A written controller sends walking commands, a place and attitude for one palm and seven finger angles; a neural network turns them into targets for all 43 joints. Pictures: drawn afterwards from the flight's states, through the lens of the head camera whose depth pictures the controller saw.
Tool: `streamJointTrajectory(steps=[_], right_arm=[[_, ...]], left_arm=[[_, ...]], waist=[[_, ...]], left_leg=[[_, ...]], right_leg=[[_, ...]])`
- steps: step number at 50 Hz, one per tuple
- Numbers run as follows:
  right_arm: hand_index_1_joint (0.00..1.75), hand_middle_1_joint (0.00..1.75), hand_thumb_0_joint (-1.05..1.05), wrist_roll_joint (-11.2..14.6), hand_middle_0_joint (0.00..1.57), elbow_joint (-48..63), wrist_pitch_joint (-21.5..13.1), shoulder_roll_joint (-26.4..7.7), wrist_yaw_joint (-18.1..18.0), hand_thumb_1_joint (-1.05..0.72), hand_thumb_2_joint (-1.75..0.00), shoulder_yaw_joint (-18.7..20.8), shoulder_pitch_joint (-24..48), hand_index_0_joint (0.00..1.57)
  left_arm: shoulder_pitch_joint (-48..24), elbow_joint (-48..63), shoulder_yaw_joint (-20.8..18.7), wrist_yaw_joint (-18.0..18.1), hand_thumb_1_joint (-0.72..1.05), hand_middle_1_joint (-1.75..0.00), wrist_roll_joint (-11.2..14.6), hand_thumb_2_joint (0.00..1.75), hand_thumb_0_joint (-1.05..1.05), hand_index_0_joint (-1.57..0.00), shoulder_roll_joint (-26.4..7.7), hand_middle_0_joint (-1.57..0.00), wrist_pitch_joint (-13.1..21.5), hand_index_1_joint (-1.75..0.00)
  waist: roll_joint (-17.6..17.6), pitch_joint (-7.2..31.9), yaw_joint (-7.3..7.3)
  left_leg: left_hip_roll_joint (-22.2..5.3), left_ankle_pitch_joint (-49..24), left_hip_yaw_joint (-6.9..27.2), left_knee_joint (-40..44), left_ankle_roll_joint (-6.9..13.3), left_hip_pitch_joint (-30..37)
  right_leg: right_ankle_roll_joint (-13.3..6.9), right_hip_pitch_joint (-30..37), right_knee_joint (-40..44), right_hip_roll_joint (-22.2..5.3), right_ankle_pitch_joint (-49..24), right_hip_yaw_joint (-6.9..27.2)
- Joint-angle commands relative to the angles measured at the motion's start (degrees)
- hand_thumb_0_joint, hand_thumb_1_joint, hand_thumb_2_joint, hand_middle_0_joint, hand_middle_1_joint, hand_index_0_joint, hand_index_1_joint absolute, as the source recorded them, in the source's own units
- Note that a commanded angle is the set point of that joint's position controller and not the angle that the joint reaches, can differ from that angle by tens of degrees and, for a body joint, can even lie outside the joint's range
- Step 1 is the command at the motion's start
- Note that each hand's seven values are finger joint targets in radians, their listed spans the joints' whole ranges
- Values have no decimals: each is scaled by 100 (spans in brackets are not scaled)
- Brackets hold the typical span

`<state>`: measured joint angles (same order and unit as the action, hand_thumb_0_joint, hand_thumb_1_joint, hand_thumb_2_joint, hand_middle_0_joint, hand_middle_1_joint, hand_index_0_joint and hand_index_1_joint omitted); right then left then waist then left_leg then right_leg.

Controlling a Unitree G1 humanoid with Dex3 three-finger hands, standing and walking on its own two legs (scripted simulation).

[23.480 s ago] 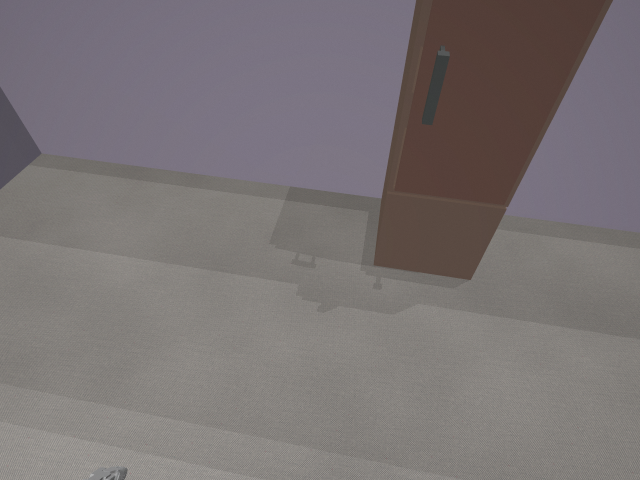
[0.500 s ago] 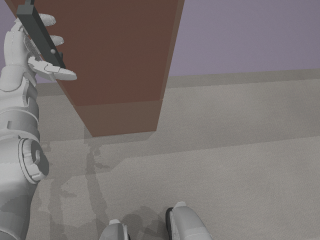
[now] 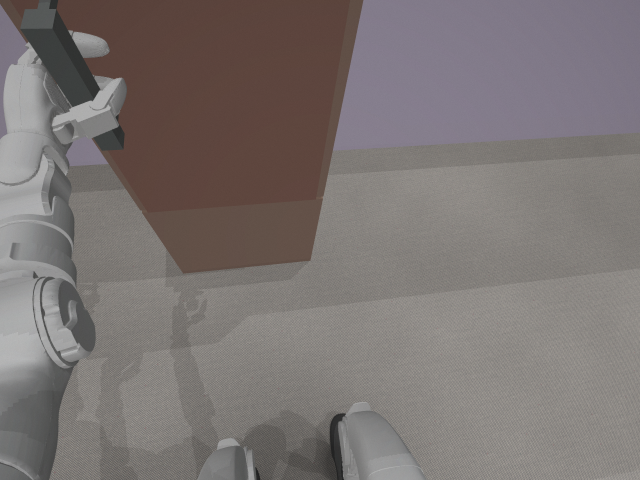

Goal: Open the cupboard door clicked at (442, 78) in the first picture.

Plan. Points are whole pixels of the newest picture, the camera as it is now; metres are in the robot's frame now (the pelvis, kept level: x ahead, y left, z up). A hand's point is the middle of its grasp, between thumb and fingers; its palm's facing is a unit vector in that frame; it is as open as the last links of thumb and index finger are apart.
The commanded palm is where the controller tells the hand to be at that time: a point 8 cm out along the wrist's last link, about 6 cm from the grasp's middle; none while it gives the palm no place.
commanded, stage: close the thumb around the handle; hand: left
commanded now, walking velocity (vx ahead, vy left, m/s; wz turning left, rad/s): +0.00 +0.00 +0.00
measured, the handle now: (84, 76) +0.58 +0.21 +0.09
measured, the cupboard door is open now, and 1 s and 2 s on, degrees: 0 27 47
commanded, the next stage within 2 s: pull the door open along its arc in 0.16 s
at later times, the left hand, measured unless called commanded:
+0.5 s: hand (105, 112) +0.53 +0.18 +0.09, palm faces +0.00 -1.00 -0.01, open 5.8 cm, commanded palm +0.48 +0.23 +0.09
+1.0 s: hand (163, 205) +0.41 +0.12 +0.09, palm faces +0.39 -0.92 +0.04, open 6.1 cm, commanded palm +0.34 +0.15 +0.09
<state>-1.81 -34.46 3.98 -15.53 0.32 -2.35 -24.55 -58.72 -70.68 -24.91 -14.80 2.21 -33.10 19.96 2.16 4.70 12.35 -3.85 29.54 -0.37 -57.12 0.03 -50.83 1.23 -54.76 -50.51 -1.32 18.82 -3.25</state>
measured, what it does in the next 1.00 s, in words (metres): stands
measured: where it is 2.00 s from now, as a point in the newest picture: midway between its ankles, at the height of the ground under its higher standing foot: outside the picture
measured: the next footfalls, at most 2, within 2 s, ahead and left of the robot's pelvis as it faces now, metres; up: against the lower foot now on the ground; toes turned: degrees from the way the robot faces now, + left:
none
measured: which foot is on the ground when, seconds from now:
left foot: down 0.00-1.00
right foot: down 0.00-1.00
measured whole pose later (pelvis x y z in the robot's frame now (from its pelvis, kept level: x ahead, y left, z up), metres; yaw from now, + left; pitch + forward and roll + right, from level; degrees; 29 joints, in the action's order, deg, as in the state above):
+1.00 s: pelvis +0.02 +0.00 +0.02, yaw +1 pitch +15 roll -1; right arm -3.2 -32.1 1.1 -11.7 3.8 1.5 -14.5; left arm -16.4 -23.2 -4.3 25.6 -1.5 3.5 16.5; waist 2.4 7.7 1.8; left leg -2.3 28.2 -1.6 -47.9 -0.1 -34.8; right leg 1.6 -40.5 -45.1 -2.4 19.6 -2.1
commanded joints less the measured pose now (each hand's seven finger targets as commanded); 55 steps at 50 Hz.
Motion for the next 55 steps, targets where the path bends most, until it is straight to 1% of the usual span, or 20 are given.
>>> streamJointTrajectory(steps=[1, 4, 13, 14, 16, 20, 25, 26, 31, 35, 36, 37, 38, 39, 41, 43, 45, 46, 50, 55], right_arm=[[30, 30, 0, -44, 20, 153, -53, -1065, -99, -90, -90, 352, -1192, 20], [30, 30, 0, -39, 20, 152, -60, -1074, -108, -90, -90, 355, -1195, 20], [30, 30, 0, -38, 20, 210, -34, -1072, -83, -90, -90, 348, -1171, 20], [30, 30, 0, -35, 20, 216, -45, -1056, -78, -90, -90, 344, -1142, 20], [30, 30, 0, -47, 20, 256, -48, -1065, -67, -90, -90, 368, -1178, 20], [30, 30, 0, -6, 20, 354, -27, -1044, -23, -90, -90, 396, -1077, 20], [30, 30, 0, 57, 20, 545, 17, -1011, 25, -90, -90, 465, -941, 20], [30, 30, 0, 69, 20, 604, 13, -992, 29, -90, -90, 469, -895, 20], [30, 30, 0, 153, 20, 816, -19, -886, 91, -90, -90, 537, -628, 20], [30, 30, 0, 202, 20, 877, -100, -802, 139, -90, -90, 575, -391, 20], [30, 30, 0, 203, 20, 910, -137, -780, 136, -90, -90, 580, -334, 20], [30, 30, 0, 193, 20, 964, -223, -588, 171, -90, -90, 589, -87, 20], [30, 30, 0, 168, 20, 927, -289, -549, 237, -90, -90, 582, -17, 20], [30, 30, 0, 167, 20, 868, -344, -541, 277, -90, -90, 589, 37, 20], [30, 30, 0, 60, 20, 827, -396, -524, 303, -90, -90, 619, 126, 20], [30, 30, 0, -26, 20, 815, -433, -408, 345, -90, -90, 618, 279, 20], [30, 30, 0, -116, 20, 792, -443, -348, 358, -90, -90, 623, 443, 20], [30, 30, 0, -162, 20, 800, -454, -332, 344, -90, -90, 630, 509, 20], [30, 30, 0, -237, 20, 789, -437, -215, 241, -90, -90, 622, 809, 20], [30, 30, 0, -259, 20, 901, -417, -82, 139, -90, -90, 580, 1170, 20]], left_arm=[[-2798, 1263, -129, 10, 90, -135, 141, 90, 0, -40, -1514, -40, 403, -135], [-2735, 1305, -286, -27, 90, -135, 138, 90, 0, -40, -1741, -40, 408, -135], [-2608, 1361, -282, -3, 90, -135, 55, 90, 0, -40, -1803, -40, 421, -135], [-2704, 1385, -123, -9, 90, -135, 88, 90, 0, -40, -1595, -40, 410, -135], [-2505, 1579, -227, -5, 90, -135, 111, 90, 0, -40, -1638, -40, 477, -135], [-1758, 1711, -246, -42, 90, -135, 221, 90, 0, -40, -1465, -40, 458, -135], [-675, 2254, -235, -47, 90, -135, 445, 90, 0, -40, -1130, -40, 417, -135], [-440, 2460, -204, -47, 90, -135, 513, 90, 0, -40, -1035, -40, 430, -135], [938, 3337, 91, 38, 90, -135, 744, 90, 0, -40, -365, -40, 339, -135], [1828, 4038, 436, 183, 90, -135, 889, 90, 0, -40, 271, -40, 265, -135], [1982, 4303, 525, 236, 90, -135, 891, 90, 0, -40, 376, -40, 292, -135], [2008, 4854, -210, 1101, 90, -135, 1221, 90, 0, -40, 583, -40, 293, -135], [2544, 4754, 386, 1524, 90, -135, 1089, 90, 0, -40, 1323, -40, 205, -135], [2629, 4949, 559, 1893, 90, -135, 976, 90, 0, -40, 1606, -40, 190, -135], [2647, 5297, 745, 2615, 90, -135, 628, 90, 0, -40, 1844, -40, 225, -135], [2855, 5661, 1136, 3262, 90, -135, 251, 90, 0, -40, 2359, -40, 195, -135], [2921, 5875, 1579, 3867, 90, -135, -162, 90, 0, -40, 2833, -40, 104, -135], [2915, 5963, 1765, 4165, 90, -135, -335, 90, 0, -40, 3038, -40, 62, -135], [3106, 6401, 2728, 4544, 90, -135, -831, 90, 0, -40, 3736, -40, -89, -135], [3734, 7060, 3507, 4579, 90, -135, -1038, 90, 0, -40, 4267, -40, -226, -135]], waist=[[665, 2828, 153], [721, 3018, 72], [785, 3013, 28], [837, 2984, 98], [962, 3188, -25], [726, 3171, -199], [435, 3151, -440], [559, 3176, -521], [337, 2987, -784], [-10, 2666, -871], [128, 2689, -909], [260, 2687, -1325], [138, 2411, -1153], [-57, 2222, -1101], [-318, 2239, -1073], [86, 2363, -1134], [31, 2269, -1111], [-284, 2280, -1074], [-370, 2222, -1038], [-425, 2088, -1088]], left_leg=[[259, -2619, 184, 600, 110, 1268], [256, -2727, 176, 569, 92, 1248], [248, -2684, 193, 592, 87, 1285], [258, -2646, 176, 591, 89, 1302], [241, -2949, 214, 620, 58, 1604], [252, -2905, 117, 694, 70, 1473], [253, -3158, 38, 872, 73, 1473], [261, -3351, 23, 911, 73, 1530], [243, -3666, -89, 1146, 105, 1523], [246, -3591, -166, 1332, 104, 1451], [248, -3733, -159, 1347, 100, 1570], [292, -3783, -154, 1358, -35, 1606], [287, -3647, -199, 1388, -65, 1637], [281, -3513, -186, 1415, -99, 1618], [289, -3428, -169, 1418, -99, 1685], [299, -3634, -198, 1404, -135, 1915], [296, -3594, -196, 1416, -143, 2039], [288, -3525, -144, 1422, -128, 2033], [285, -3279, -156, 1512, -115, 2249], [268, -3312, -134, 1546, -98, 2443]], right_leg=[[-214, 1997, 243, 335, -1964, 92], [-203, 2126, 203, 325, -2103, 116], [-211, 2081, 200, 339, -2005, 102], [-203, 2043, 220, 340, -1993, 115], [-246, 2057, 183, 354, -2087, 64], [-231, 2349, 232, 363, -2220, 84], [-242, 2799, 277, 354, -2584, 74], [-274, 2914, 277, 342, -2721, 93], [-296, 3326, 359, 271, -3059, 138], [-277, 3594, 447, 219, -3231, 132], [-291, 3593, 445, 204, -3235, 141], [-279, 3574, 525, 258, -3092, 4], [-259, 3449, 560, 267, -2961, -32], [-246, 3334, 615, 260, -2824, -104], [-258, 3417, 610, 250, -2778, -125], [-275, 3404, 569, 197, -2761, -118], [-282, 3346, 581, 178, -2649, -147], [-287, 3384, 610, 181, -2585, -173], [-295, 3479, 673, 131, -2494, -152], [-314, 3612, 698, 87, -2548, -153]])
